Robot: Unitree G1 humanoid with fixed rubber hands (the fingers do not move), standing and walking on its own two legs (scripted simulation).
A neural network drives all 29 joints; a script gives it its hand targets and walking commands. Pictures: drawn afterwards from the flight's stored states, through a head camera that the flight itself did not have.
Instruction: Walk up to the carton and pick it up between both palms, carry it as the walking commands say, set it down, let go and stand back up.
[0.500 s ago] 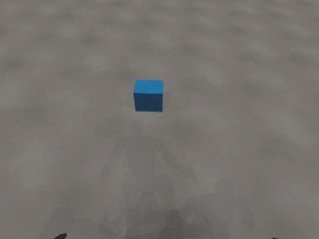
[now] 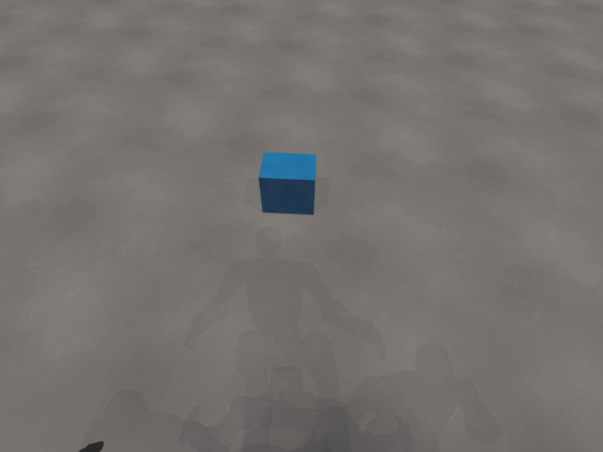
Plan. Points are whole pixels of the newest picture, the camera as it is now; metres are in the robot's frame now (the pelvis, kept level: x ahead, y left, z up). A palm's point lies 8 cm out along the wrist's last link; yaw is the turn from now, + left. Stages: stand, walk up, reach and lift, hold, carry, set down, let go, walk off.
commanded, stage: walk up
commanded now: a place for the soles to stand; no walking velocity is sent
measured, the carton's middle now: (288, 183) +1.28 +0.11 -0.66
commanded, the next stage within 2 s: none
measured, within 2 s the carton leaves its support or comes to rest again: neither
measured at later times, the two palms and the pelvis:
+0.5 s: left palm (75, 386) +0.22 +0.36 -0.09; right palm (516, 384) +0.24 -0.29 -0.08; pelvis +0.17 +0.03 +0.00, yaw +2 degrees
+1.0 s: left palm (100, 309) +0.36 +0.38 -0.11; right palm (445, 234) +0.52 -0.25 -0.08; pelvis +0.37 +0.06 -0.01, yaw +4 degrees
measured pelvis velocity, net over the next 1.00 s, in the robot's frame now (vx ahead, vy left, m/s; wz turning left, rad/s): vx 0.37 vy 0.06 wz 0.07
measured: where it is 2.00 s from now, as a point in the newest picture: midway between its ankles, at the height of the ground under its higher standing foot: (299, 294)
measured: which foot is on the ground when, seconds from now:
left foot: up 0.00-0.20, down 0.22-0.56, up 0.58-0.94, down 0.96-1.00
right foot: down 0.00-0.22, up 0.24-0.54, down 0.56-0.98, up 1.00-1.00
